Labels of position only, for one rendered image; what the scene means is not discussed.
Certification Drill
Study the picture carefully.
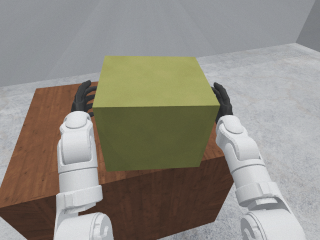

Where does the pedestal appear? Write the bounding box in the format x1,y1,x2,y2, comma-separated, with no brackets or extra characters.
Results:
0,81,234,240

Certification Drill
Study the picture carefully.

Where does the right robot forearm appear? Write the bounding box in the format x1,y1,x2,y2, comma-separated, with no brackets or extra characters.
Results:
215,115,307,240

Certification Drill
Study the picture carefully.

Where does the carton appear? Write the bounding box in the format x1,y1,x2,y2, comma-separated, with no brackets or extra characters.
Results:
92,55,221,172

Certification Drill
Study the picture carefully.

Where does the right robot hand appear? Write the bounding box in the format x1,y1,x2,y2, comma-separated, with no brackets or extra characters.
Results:
211,82,233,125

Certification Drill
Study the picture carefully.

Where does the robot left upper arm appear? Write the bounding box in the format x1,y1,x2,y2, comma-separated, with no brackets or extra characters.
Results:
54,212,114,240

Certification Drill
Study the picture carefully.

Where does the robot right upper arm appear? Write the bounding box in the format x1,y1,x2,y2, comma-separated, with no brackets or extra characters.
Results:
240,208,306,240

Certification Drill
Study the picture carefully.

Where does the left robot forearm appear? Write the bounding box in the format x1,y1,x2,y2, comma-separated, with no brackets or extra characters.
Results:
53,111,103,240

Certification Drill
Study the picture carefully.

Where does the left robot hand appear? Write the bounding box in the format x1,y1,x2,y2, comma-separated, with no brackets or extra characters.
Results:
70,80,98,117

